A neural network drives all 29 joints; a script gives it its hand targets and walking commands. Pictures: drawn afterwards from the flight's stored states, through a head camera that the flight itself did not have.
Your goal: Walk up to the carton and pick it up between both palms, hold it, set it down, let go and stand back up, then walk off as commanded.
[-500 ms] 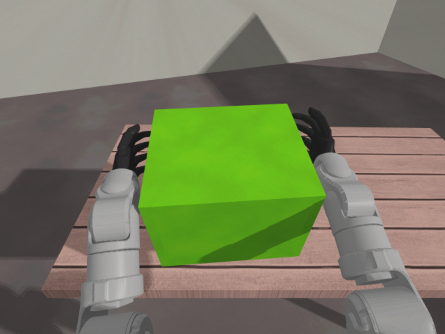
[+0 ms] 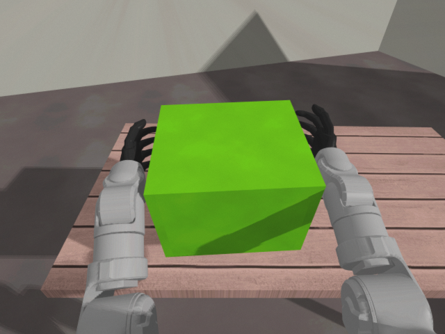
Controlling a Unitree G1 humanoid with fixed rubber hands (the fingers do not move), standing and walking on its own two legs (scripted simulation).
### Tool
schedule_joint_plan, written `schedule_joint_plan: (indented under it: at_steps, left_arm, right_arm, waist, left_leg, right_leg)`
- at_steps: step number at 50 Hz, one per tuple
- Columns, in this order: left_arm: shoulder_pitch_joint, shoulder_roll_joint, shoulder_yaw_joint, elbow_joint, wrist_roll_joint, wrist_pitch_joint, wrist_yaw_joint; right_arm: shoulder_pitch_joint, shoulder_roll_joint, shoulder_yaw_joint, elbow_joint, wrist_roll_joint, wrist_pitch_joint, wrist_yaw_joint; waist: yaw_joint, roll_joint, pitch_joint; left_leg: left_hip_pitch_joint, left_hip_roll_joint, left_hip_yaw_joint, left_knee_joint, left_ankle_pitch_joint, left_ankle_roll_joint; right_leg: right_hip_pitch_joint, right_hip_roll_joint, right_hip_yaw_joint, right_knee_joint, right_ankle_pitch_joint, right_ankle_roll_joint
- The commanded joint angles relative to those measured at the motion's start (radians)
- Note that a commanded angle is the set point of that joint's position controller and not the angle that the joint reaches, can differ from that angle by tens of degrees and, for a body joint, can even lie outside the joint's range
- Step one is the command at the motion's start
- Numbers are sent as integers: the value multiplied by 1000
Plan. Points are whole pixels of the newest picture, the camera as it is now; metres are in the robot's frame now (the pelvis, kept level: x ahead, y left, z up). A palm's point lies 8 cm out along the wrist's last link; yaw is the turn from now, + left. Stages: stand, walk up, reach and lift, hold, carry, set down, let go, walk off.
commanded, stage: hold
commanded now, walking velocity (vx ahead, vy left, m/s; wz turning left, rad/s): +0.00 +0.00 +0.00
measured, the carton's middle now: (229, 176) +0.36 +0.00 +0.15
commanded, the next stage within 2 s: none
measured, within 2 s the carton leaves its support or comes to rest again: neither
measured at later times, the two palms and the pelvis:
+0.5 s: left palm (125, 172) +0.34 +0.17 +0.18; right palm (323, 155) +0.35 -0.16 +0.20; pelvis -0.01 +0.00 +0.00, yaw +0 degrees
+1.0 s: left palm (132, 164) +0.37 +0.17 +0.18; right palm (319, 149) +0.38 -0.16 +0.20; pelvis +0.00 +0.00 +0.00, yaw +0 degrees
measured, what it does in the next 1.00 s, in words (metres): stands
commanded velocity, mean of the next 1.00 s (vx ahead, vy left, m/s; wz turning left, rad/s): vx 0.00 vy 0.00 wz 0.00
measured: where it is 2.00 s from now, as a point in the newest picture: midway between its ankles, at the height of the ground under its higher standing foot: outside the picture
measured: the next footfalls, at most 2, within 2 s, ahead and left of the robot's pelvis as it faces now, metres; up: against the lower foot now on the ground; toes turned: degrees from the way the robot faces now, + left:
none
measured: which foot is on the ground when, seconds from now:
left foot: down 0.00-1.00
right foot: down 0.00-1.00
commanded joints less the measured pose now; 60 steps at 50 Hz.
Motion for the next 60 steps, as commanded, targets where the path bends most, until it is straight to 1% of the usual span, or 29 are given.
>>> schedule_joint_plan:
  at_steps: [1,2,3,5,7,12,15,19,21,22,24,26,27,29,31,33,36,37,40,42,43,45,48,50,52,54,58,60]
  left_arm:
    - [-684,-546,-585,-309,-127,-60,-130]
    - [-676,-546,-607,-351,-140,-58,-129]
    - [-669,-545,-624,-378,-148,-52,-127]
    - [-656,-533,-632,-397,-154,-38,-130]
    - [-637,-524,-632,-415,-150,-25,-134]
    - [-604,-517,-630,-442,-150,-8,-147]
    - [-617,-520,-622,-419,-145,-6,-152]
    - [-658,-525,-608,-372,-144,-15,-154]
    - [-692,-523,-591,-328,-138,-20,-155]
    - [-708,-518,-568,-291,-127,-21,-156]
    - [-745,-507,-530,-229,-112,-29,-160]
    - [-780,-504,-500,-181,-102,-38,-161]
    - [-800,-503,-490,-167,-102,-45,-160]
    - [-835,-523,-495,-148,-113,-63,-153]
    - [-873,-538,-504,-136,-127,-81,-141]
    - [-891,-545,-497,-111,-128,-90,-134]
    - [-876,-547,-492,-94,-122,-95,-125]
    - [-867,-547,-493,-101,-119,-95,-124]
    - [-815,-538,-485,-92,-103,-83,-127]
    - [-773,-530,-477,-109,-88,-74,-132]
    - [-763,-535,-493,-138,-93,-73,-133]
    - [-734,-543,-532,-207,-109,-70,-133]
    - [-686,-550,-592,-315,-132,-62,-128]
    - [-672,-548,-625,-373,-149,-52,-126]
    - [-650,-538,-635,-392,-155,-36,-129]
    - [-633,-530,-638,-418,-155,-24,-134]
    - [-606,-518,-630,-439,-150,-10,-144]
    - [-606,-522,-638,-451,-156,-8,-146]
  right_arm:
    - [-589,649,534,-385,158,-35,90]
    - [-579,645,553,-432,177,-33,82]
    - [-559,639,557,-448,187,-26,73]
    - [-538,619,548,-472,189,-12,65]
    - [-509,601,535,-478,184,-2,63]
    - [-479,583,524,-500,174,14,63]
    - [-503,587,515,-495,163,14,68]
    - [-545,604,500,-466,139,7,78]
    - [-568,608,475,-416,117,5,87]
    - [-576,610,453,-374,99,6,93]
    - [-615,619,418,-326,65,-2,108]
    - [-638,625,380,-273,36,-9,123]
    - [-655,633,374,-264,30,-15,131]
    - [-690,649,370,-253,24,-29,143]
    - [-726,663,374,-248,26,-42,151]
    - [-753,675,380,-239,30,-51,156]
    - [-741,677,390,-214,32,-55,158]
    - [-736,682,400,-218,41,-57,157]
    - [-702,663,406,-202,49,-51,146]
    - [-668,659,424,-204,64,-44,136]
    - [-668,660,441,-234,75,-45,130]
    - [-637,658,478,-284,106,-43,115]
    - [-595,649,537,-393,164,-37,90]
    - [-572,634,550,-452,186,-28,76]
    - [-542,614,539,-475,185,-14,67]
    - [-509,598,533,-484,182,-2,64]
    - [-480,582,525,-496,175,13,64]
    - [-487,582,527,-522,177,13,65]
  waist:
    - [-6,51,-484]
    - [-10,59,-515]
    - [-20,78,-509]
    - [-30,79,-488]
    - [-33,90,-459]
    - [-40,85,-435]
    - [-32,83,-416]
    - [-22,64,-398]
    - [-20,64,-364]
    - [-19,57,-329]
    - [-10,39,-293]
    - [-7,33,-264]
    - [-1,30,-269]
    - [1,36,-292]
    - [7,40,-326]
    - [16,37,-333]
    - [19,26,-336]
    - [22,24,-350]
    - [16,20,-339]
    - [20,18,-331]
    - [17,16,-353]
    - [8,35,-405]
    - [-4,60,-493]
    - [-19,80,-513]
    - [-32,85,-483]
    - [-39,91,-465]
    - [-39,85,-437]
    - [-37,89,-447]
  left_leg:
    - [55,-101,29,-30,515,-52]
    - [77,-103,26,-13,565,-61]
    - [85,-102,21,-2,596,-71]
    - [87,-101,16,3,603,-77]
    - [82,-99,14,1,594,-82]
    - [75,-100,18,-12,560,-84]
    - [62,-103,21,-23,525,-78]
    - [30,-103,25,-45,425,-62]
    - [-9,-101,30,-69,325,-53]
    - [-42,-100,35,-89,254,-45]
    - [-107,-100,47,-124,113,-24]
    - [-155,-95,54,-153,12,-8]
    - [-171,-93,56,-164,-24,1]
    - [-187,-87,53,-172,-52,4]
    - [-188,-86,53,-170,-54,7]
    - [-185,-88,54,-167,-43,10]
    - [-171,-88,54,-162,-13,11]
    - [-154,-91,54,-153,16,10]
    - [-132,-93,54,-142,70,3]
    - [-113,-97,51,-133,129,0]
    - [-94,-97,48,-122,178,-5]
    - [-28,-99,41,-85,324,-24]
    - [68,-101,27,-26,530,-54]
    - [90,-100,18,-2,599,-71]
    - [92,-99,14,4,608,-79]
    - [89,-98,13,1,602,-84]
    - [76,-99,17,-12,569,-83]
    - [79,-100,17,-10,568,-84]
  right_leg:
    - [300,121,-23,38,307,-11]
    - [313,124,-23,45,349,-9]
    - [306,126,-24,48,363,-9]
    - [291,128,-25,47,358,-7]
    - [287,126,-24,45,344,-9]
    - [297,124,-23,40,330,-13]
    - [286,120,-23,32,296,-16]
    - [265,115,-22,23,227,-20]
    - [243,109,-21,15,152,-24]
    - [231,104,-20,9,104,-27]
    - [224,94,-20,4,13,-30]
    - [215,90,-24,8,-53,-34]
    - [213,90,-26,11,-75,-33]
    - [210,91,-28,19,-85,-33]
    - [199,92,-27,21,-88,-32]
    - [195,92,-26,20,-87,-29]
    - [194,92,-24,16,-67,-29]
    - [197,93,-23,15,-48,-27]
    - [211,93,-19,8,-9,-26]
    - [229,95,-18,7,32,-23]
    - [240,98,-18,10,66,-22]
    - [260,107,-20,19,165,-18]
    - [291,122,-23,37,308,-11]
    - [295,128,-25,45,351,-10]
    - [281,129,-25,44,351,-9]
    - [282,127,-25,44,347,-10]
    - [290,124,-23,39,330,-13]
    - [291,124,-22,39,328,-15]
